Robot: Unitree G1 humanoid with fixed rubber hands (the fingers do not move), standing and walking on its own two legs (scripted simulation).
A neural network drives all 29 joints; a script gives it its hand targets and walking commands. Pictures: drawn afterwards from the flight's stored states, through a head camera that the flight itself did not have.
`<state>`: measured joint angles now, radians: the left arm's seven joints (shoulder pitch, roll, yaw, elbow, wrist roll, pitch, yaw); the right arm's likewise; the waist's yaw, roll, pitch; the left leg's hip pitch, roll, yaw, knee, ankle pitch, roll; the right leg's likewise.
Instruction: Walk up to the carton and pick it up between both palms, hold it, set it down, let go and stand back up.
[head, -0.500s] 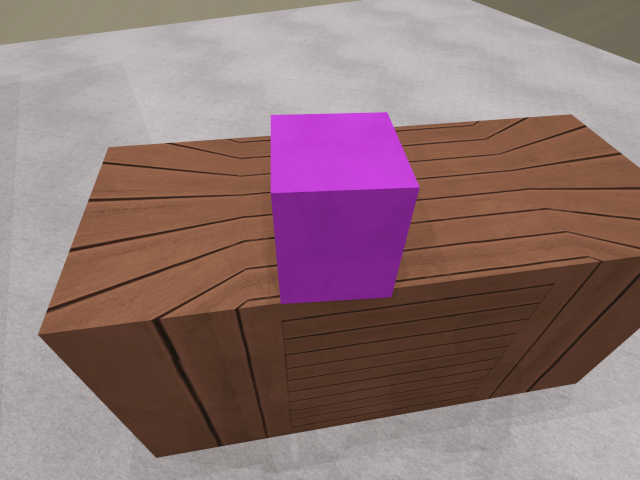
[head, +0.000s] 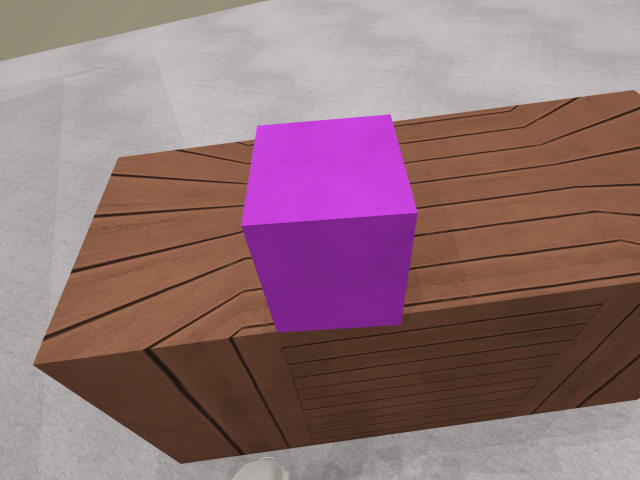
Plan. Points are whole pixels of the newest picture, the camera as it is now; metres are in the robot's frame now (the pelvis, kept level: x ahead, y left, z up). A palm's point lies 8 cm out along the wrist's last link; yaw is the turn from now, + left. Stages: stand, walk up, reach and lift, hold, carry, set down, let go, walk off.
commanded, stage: walk up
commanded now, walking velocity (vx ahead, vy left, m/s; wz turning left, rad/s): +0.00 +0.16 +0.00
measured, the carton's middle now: (331, 228) +0.48 -0.01 +0.04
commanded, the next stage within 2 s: none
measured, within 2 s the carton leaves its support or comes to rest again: neither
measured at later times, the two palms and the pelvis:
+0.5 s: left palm out of the picture +0.13 +0.24 -0.14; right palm out of the picture +0.13 -0.20 -0.16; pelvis +0.08 +0.02 +0.00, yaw +0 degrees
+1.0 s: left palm out of the picture +0.09 +0.19 -0.14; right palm out of the picture +0.11 -0.23 -0.15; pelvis +0.12 -0.02 +0.00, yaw +0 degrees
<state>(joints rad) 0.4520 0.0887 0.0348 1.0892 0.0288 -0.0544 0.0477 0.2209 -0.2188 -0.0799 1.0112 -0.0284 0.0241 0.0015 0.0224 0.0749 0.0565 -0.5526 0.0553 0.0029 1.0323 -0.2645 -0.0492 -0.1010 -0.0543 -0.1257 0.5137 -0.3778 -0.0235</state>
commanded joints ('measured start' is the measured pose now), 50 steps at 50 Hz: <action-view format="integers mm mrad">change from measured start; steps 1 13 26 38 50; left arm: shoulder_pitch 90 -36 -244 -110 -25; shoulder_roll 163 126 107 133 124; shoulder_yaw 25 31 0 6 -5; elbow -55 -64 -63 -7 36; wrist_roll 9 -36 -9 -23 -22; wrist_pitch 0 55 46 24 16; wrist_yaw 3 -27 -6 -3 4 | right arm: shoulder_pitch -40 40 30 68 86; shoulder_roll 7 -16 1 15 26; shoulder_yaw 14 49 25 36 40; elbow -81 -9 35 108 135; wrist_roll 7 -2 20 17 28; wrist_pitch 29 -51 -7 -23 -11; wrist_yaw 5 -53 -42 -40 -47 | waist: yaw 22 -45 -61 -27 -23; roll -345 237 -239 -78 -102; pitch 94 -137 86 31 31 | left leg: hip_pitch -57 505 401 438 435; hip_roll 11 255 42 59 60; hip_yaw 52 -169 17 35 65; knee -50 -649 -620 -650 -600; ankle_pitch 33 904 183 261 246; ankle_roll -2 271 52 34 17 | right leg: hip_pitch -41 -203 -150 -18 7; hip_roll -257 23 -75 -71 -76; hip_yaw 164 136 207 196 192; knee -121 415 -236 -199 -174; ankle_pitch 1197 -290 296 537 805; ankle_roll -75 8 -17 -29 -2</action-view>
